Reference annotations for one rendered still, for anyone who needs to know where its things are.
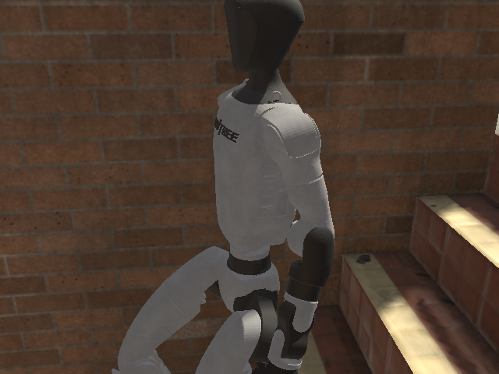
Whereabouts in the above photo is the humanoid robot head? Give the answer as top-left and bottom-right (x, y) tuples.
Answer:
(224, 0), (305, 104)

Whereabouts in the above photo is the left robot upper arm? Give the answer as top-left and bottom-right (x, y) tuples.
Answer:
(260, 106), (334, 257)

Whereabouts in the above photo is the right robot upper arm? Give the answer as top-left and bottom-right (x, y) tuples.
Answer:
(218, 83), (246, 107)

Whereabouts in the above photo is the robot left thigh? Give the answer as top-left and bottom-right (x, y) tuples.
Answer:
(195, 295), (278, 374)

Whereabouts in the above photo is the robot left forearm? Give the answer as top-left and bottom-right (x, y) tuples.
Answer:
(267, 228), (334, 370)

